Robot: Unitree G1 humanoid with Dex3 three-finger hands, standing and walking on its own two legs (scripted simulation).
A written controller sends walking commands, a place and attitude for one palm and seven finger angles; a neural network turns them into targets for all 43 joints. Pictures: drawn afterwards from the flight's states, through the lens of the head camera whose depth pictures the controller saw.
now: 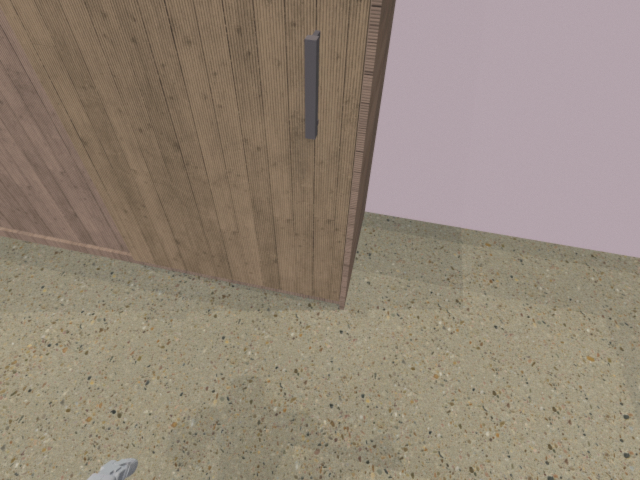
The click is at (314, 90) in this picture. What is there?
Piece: wardrobe's sliding door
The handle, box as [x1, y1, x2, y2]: [305, 30, 319, 139]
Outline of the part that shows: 318,30 315,30 312,35 307,35 305,38 305,137 313,139 316,135 318,120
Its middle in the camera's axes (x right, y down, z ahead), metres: -0.02 -0.31 +0.80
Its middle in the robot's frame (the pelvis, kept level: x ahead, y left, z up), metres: +0.82 +0.07 +0.10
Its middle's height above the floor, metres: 0.86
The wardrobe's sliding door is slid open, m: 0.00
